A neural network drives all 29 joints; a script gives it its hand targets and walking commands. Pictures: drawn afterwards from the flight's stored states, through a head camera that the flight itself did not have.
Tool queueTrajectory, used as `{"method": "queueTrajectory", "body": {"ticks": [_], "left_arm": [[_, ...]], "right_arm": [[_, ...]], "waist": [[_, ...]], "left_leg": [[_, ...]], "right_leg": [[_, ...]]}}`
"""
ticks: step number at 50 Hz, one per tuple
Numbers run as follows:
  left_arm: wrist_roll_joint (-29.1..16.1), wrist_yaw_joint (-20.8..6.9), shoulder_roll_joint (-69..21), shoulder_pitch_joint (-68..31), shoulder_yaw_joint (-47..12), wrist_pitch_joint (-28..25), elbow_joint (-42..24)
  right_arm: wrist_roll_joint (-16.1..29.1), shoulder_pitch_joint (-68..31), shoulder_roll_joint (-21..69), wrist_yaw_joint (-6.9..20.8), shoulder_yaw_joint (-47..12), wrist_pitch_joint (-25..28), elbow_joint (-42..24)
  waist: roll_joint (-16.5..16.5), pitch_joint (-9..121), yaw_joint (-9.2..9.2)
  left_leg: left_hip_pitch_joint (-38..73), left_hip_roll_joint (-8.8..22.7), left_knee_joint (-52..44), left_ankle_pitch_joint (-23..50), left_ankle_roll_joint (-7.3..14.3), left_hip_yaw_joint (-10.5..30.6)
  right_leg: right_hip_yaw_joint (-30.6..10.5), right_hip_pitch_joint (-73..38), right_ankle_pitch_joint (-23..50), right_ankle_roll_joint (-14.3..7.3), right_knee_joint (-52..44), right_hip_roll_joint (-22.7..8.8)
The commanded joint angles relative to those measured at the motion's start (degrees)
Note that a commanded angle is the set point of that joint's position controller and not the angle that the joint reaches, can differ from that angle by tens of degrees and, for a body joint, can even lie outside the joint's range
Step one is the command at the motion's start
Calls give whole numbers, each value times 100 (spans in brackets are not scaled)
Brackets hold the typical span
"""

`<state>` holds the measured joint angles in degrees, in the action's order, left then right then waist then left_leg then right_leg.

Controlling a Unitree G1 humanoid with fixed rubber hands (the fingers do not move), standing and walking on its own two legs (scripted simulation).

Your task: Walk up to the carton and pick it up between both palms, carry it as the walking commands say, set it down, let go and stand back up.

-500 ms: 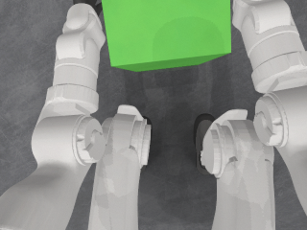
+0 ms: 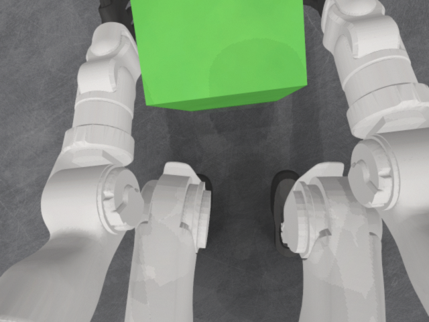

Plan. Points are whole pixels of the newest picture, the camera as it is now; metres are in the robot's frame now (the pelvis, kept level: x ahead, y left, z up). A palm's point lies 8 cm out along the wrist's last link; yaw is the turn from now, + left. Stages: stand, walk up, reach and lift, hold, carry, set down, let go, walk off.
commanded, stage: set down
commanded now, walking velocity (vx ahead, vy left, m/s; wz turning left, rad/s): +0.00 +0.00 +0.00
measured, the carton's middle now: (220, 13) +0.57 +0.02 -0.21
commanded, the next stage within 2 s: none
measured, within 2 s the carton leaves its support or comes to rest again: neither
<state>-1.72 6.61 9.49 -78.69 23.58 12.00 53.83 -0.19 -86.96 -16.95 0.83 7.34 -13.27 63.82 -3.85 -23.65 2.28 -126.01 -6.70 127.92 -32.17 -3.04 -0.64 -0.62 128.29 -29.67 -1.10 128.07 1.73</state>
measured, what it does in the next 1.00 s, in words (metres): stands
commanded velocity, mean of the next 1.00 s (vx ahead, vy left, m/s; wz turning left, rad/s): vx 0.00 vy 0.00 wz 0.00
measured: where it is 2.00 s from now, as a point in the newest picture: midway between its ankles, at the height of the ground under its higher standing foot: (239, 228)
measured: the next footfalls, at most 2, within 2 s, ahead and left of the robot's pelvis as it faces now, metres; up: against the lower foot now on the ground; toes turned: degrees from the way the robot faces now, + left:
none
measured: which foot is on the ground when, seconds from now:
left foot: down 0.00-1.00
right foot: down 0.00-1.00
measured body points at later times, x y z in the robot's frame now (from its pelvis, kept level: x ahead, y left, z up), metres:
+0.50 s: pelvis +0.01 +0.00 +0.00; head +0.36 -0.04 +0.27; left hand +0.55 +0.16 -0.14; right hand +0.57 -0.13 -0.16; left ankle +0.13 +0.12 -0.32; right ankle +0.13 -0.11 -0.32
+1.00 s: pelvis +0.01 +0.00 +0.01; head +0.38 -0.03 +0.25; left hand +0.54 +0.17 -0.16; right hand +0.58 -0.18 -0.18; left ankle +0.13 +0.12 -0.32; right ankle +0.13 -0.11 -0.32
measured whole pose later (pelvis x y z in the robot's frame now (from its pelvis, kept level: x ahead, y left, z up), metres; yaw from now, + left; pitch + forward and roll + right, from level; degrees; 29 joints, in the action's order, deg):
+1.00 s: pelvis +0.01 +0.00 +0.01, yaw -1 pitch +30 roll +3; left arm -13.3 11.2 13.4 -76.4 9.2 4.8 51.5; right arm 12.8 -85.0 -26.4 -4.5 -0.7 -5.2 61.3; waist -2.8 -29.9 3.3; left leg -122.5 -5.8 127.0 -34.7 -2.4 -1.2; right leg -1.3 125.3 -31.7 -0.3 127.2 2.8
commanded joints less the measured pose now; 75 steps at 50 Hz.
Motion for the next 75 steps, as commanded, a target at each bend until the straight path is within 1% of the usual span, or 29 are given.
{"method": "queueTrajectory", "body": {"ticks": [1, 5, 9, 11, 14, 16, 17, 21, 24, 26, 28, 31, 32, 33, 34, 36, 37, 39, 40, 43, 46, 51, 54, 56, 58, 62, 64, 69, 75], "left_arm": [[-475, -1421, -5588, -3851, -2132, -21, -669], [-417, -1419, -5491, -3631, -2071, -53, -614], [-323, -1430, -5376, -3509, -2002, -82, -574], [-285, -1437, -5320, -3482, -1962, -98, -551], [-222, -1436, -5187, -3430, -1910, -116, -512], [-209, -1416, -5060, -3399, -1875, -140, -494], [-188, -1396, -4956, -3358, -1837, -156, -475], [-154, -1252, -4338, -3170, -1673, -241, -397], [-142, -1059, -3664, -2938, -1526, -351, -299], [-136, -870, -2983, -2662, -1370, -453, -226], [-133, -580, -1969, -2290, -1127, -577, -169], [-353, -31, -143, -1691, -984, -765, -173], [-451, 98, 155, -1625, -1017, -794, -173], [-575, 196, 308, -1624, -1088, -827, -203], [-711, 271, 420, -1567, -1175, -873, -253], [-930, 369, 474, -1542, -1373, -938, -366], [-1010, 407, 550, -1526, -1439, -955, -446], [-1021, 485, 699, -1387, -1447, -964, -632], [-1009, 515, 766, -1286, -1422, -971, -739], [-1142, 515, 841, -1172, -1444, -937, -839], [-1157, 477, 993, -1106, -1379, -882, -915], [-1132, 443, 1235, -1104, -1244, -805, -967], [-1172, 431, 1297, -1158, -1238, -753, -1266], [-1197, 455, 1348, -1148, -1236, -662, -1674], [-1231, 484, 1337, -1054, -1237, -512, -1897], [-1158, 511, 1255, -820, -1132, -227, -2247], [-1087, 507, 1245, -662, -1041, -137, -2312], [-905, 485, 1238, -441, -845, 20, -2567], [-877, 414, 1248, -491, -860, 205, -2835]], "right_arm": [[348, -2855, 4926, 1126, -1026, 304, -921], [242, -2606, 4917, 1112, -980, 321, -857], [161, -2448, 4884, 1087, -922, 345, -816], [105, -2379, 4854, 1069, -868, 354, -766], [67, -2345, 4779, 1036, -815, 371, -727], [48, -2311, 4631, 998, -783, 397, -723], [28, -2293, 4525, 969, -761, 408, -703], [16, -2245, 3885, 802, -675, 491, -707], [16, -2165, 3095, 599, -542, 577, -621], [25, -2068, 2329, 400, -439, 661, -604], [58, -1933, 1249, 109, -297, 761, -610], [292, -1511, -580, -417, -233, 920, -574], [364, -1559, -853, -533, -242, 957, -588], [424, -1597, -983, -611, -254, 987, -566], [517, -1633, -998, -656, -312, 1013, -602], [770, -1726, -1011, -675, -498, 1049, -637], [925, -1816, -1054, -669, -602, 1054, -735], [1157, -1883, -1124, -645, -752, 1044, -959], [1214, -1826, -1173, -636, -778, 1047, -1040], [1345, -1799, -1332, -585, -807, 1014, -1103], [1333, -1722, -1502, -545, -748, 973, -1136], [1256, -1566, -1699, -496, -611, 881, -923], [1326, -1570, -1685, -466, -661, 827, -1074], [1388, -1651, -1737, -477, -667, 762, -1526], [1385, -1613, -1787, -496, -632, 631, -1797], [1191, -1413, -1807, -499, -475, 360, -2124], [1066, -1326, -1822, -495, -366, 263, -2274], [928, -1140, -1767, -439, -199, 79, -2466], [917, -1130, -1718, -369, -146, -100, -2528]], "waist": [[309, 6511, -349], [436, 6386, -405], [425, 6326, -361], [418, 6259, -373], [377, 6218, -322], [360, 6244, -319], [338, 6247, -288], [378, 6346, -223], [389, 6464, -226], [414, 6521, -208], [502, 6618, -204], [651, 6961, -205], [702, 7161, -194], [760, 7424, -224], [820, 7710, -197], [846, 8274, -123], [850, 8643, -50], [824, 9200, 140], [823, 9328, 177], [844, 9282, 210], [870, 9158, 199], [842, 8929, 221], [836, 9254, 289], [829, 9894, 323], [880, 10340, 336], [1004, 10434, 333], [1062, 10384, 340], [1050, 10442, 429], [902, 10558, 431]], "left_leg": [[2160, -238, -1154, 589, 161, -306], [2079, -248, -1110, 694, 145, -299], [2004, -233, -1092, 705, 120, -313], [1932, -223, -1087, 665, 114, -321], [1885, -208, -1083, 613, 99, -345], [1908, -191, -1087, 597, 87, -340], [1917, -188, -1085, 603, 74, -354], [1992, -145, -1096, 602, 46, -368], [2140, -109, -1130, 620, 20, -373], [2286, -80, -1148, 659, 2, -387], [2477, -46, -1188, 683, -6, -373], [2766, 0, -1266, 804, -26, -326], [2822, 14, -1273, 908, -21, -294], [2882, 25, -1271, 1047, -19, -274], [3004, 38, -1260, 1229, -2, -258], [3282, 60, -1233, 1615, 14, -241], [3472, 78, -1213, 1800, 26, -223], [3810, 95, -1172, 2213, 35, -205], [3844, 108, -1150, 2357, 35, -209], [3681, 140, -1195, 2238, 61, -205], [3508, 187, -1234, 1976, 86, -187], [3442, 232, -1284, 1616, 122, -191], [3609, 236, -1285, 1644, 132, -232], [3936, 212, -1332, 1810, 134, -278], [4087, 172, -1433, 1812, 140, -350], [4005, 119, -1766, 1615, 168, -415], [3915, 102, -1936, 1587, 186, -413], [3977, 88, -2364, 1637, 191, -413], [4389, 109, -2943, 1645, 154, -412]], "right_leg": [[194, -3136, 628, -193, -993, 432], [194, -3142, 748, -158, -1004, 423], [172, -3124, 781, -142, -1010, 420], [164, -3100, 756, -141, -1015, 429], [149, -3092, 719, -127, -1019, 431], [153, -3087, 700, -123, -1016, 426], [137, -3090, 691, -118, -1027, 422], [127, -3196, 692, -66, -1050, 387], [126, -3302, 707, -22, -1083, 348], [115, -3393, 694, 16, -1128, 308], [108, -3567, 676, 74, -1191, 251], [81, -3960, 795, 143, -1246, 167], [70, -4088, 900, 164, -1226, 143], [63, -4238, 1066, 173, -1200, 123], [58, -4312, 1237, 182, -1162, 116], [45, -4434, 1560, 159, -1087, 118], [36, -4551, 1713, 140, -1042, 124], [31, -4750, 2067, 109, -920, 152], [26, -4788, 2197, 101, -882, 161], [30, -4644, 2039, 107, -885, 117], [28, -4591, 1832, 98, -896, 72], [38, -4423, 1427, 81, -926, 28], [53, -4587, 1467, 62, -947, 36], [79, -4960, 1660, 53, -1009, 63], [109, -5337, 1730, 35, -1118, 97], [121, -5755, 1650, 15, -1442, 152], [111, -5931, 1704, -1, -1605, 182], [95, -6290, 1885, -34, -2019, 265], [118, -6711, 1898, -56, -2614, 311]]}}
